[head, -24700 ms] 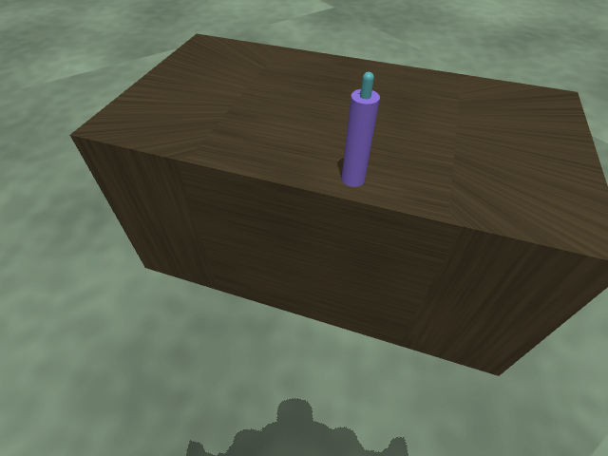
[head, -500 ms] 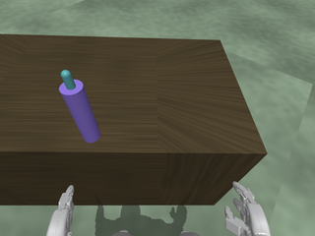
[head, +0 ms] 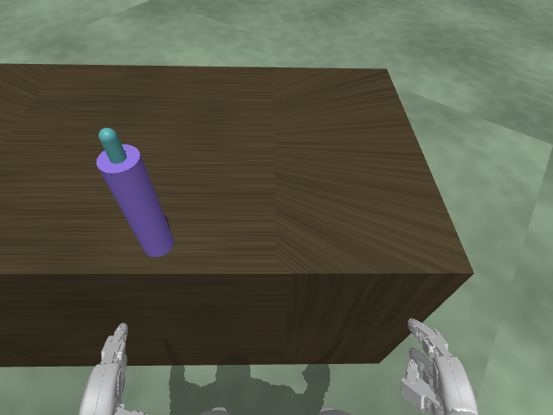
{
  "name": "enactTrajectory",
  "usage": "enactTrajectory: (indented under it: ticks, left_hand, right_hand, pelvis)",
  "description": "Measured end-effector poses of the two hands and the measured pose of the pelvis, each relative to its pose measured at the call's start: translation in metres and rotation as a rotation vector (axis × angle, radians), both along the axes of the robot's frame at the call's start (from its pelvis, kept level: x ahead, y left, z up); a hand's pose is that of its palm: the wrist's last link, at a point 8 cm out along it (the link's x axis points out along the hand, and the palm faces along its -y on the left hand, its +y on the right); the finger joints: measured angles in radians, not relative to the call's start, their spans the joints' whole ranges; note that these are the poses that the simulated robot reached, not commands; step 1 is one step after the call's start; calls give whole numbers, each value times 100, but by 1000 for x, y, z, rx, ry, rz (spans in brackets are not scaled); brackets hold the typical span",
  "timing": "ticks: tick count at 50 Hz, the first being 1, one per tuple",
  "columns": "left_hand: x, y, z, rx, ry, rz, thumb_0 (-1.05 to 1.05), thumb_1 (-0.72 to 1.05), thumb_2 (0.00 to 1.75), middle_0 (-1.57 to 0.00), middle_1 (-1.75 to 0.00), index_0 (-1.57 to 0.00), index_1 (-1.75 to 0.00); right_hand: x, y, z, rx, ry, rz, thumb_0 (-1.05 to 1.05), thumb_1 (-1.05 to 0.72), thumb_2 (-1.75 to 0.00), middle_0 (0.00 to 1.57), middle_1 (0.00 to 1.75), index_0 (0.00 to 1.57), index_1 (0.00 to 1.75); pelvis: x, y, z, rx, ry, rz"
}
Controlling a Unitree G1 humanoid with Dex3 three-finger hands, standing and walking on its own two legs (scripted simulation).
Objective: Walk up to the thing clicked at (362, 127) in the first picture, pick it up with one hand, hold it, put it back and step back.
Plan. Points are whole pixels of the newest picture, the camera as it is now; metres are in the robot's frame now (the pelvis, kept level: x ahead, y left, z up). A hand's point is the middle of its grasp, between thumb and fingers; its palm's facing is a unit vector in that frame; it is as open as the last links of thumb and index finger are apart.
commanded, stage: home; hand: left
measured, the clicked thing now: (137, 198) +0.42 +0.22 +0.06
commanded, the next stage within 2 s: stand in 1.84 s
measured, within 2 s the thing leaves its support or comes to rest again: neither
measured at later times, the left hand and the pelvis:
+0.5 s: hand (151, 388) +0.18 +0.18 -0.06, palm faces +0.11 -0.97 -0.23, open 17.6 cm; pelvis +0.01 +0.00 -0.01, yaw +0 degrees
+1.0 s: hand (149, 395) +0.17 +0.18 -0.06, palm faces +0.11 -0.97 -0.23, open 17.6 cm; pelvis +0.00 +0.00 -0.01, yaw +0 degrees
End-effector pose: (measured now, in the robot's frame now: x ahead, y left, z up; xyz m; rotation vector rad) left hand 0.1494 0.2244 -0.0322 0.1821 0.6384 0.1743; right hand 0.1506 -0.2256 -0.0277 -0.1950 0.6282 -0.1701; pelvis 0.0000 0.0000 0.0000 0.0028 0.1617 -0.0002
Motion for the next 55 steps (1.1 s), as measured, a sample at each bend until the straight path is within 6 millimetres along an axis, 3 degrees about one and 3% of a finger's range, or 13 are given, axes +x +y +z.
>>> enactTrajectory:
  ticks: [27,55]
  left_hand:
    - [5,-1,1,10,-11,1,-1,-57,3,-5,-5,-5,-5]
    - [-6,1,1,18,-18,4,-1,-57,3,-5,-5,-5,-5]
  right_hand:
    - [5,0,0,0,-8,-7,1,-90,-90,20,30,20,30]
    - [-4,1,1,-3,-18,-8,1,-90,-90,20,30,20,30]
  pelvis:
    - [5,-1,-6,-1,21,1]
    - [-4,0,-8,-2,16,1]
